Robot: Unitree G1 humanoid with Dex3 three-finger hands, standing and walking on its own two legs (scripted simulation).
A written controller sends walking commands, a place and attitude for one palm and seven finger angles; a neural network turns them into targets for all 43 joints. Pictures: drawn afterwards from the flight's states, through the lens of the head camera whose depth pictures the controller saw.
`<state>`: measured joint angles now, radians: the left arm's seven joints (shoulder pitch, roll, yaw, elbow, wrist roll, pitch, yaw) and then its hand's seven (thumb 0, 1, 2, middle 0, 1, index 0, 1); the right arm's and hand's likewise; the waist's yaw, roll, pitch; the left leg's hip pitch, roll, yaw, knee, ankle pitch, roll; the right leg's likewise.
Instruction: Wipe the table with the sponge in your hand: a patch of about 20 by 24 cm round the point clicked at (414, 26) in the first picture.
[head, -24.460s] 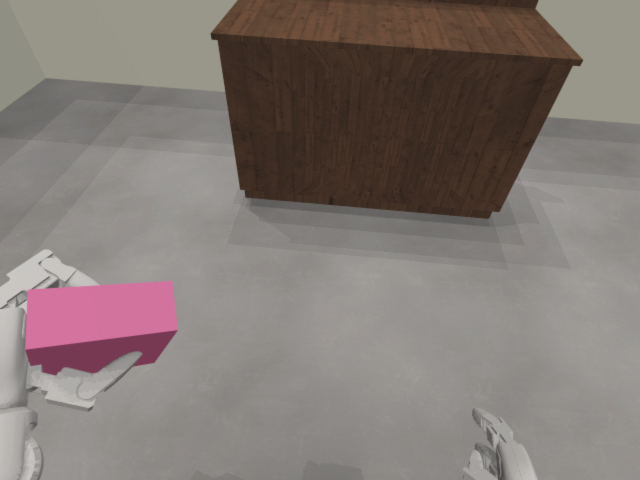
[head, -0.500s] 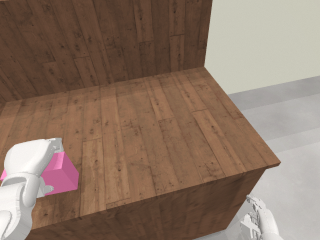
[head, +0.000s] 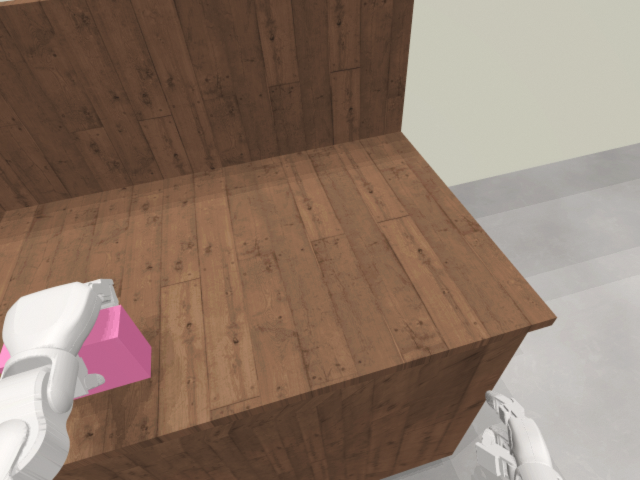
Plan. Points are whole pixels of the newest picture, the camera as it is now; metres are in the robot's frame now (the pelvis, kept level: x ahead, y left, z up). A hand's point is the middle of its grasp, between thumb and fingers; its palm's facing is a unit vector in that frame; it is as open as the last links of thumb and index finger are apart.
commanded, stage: wipe forward along the first lane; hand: left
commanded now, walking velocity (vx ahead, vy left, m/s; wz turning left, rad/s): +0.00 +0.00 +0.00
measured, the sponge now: (90, 363) +0.21 +0.34 +0.03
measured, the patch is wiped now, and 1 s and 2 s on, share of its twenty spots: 0.10 0.25 0.50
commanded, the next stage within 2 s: slide across to the middle lane in 1.62 s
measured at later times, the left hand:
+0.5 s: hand (85, 310) +0.26 +0.36 +0.08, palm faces -0.10 -0.01 -0.99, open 9.2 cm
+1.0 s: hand (82, 278) +0.31 +0.39 +0.08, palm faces -0.14 +0.01 -0.99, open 9.3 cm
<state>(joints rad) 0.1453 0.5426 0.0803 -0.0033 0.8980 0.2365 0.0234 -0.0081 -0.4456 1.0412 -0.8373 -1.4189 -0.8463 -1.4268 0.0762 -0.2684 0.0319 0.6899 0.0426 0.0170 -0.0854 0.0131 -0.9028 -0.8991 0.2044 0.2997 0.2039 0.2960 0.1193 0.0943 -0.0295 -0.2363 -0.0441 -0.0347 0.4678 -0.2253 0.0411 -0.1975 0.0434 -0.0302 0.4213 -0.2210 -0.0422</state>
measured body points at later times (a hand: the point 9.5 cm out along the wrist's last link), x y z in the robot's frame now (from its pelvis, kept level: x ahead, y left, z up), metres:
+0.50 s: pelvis -0.01 -0.02 -0.01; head +0.00 -0.05 +0.44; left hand +0.26 +0.35 +0.13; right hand +0.17 -0.26 -0.12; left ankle +0.01 +0.09 -0.74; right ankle +0.00 -0.10 -0.74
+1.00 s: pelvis -0.03 -0.02 -0.02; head +0.01 -0.04 +0.43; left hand +0.31 +0.39 +0.13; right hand +0.08 -0.30 -0.15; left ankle +0.01 +0.09 -0.74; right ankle +0.00 -0.10 -0.74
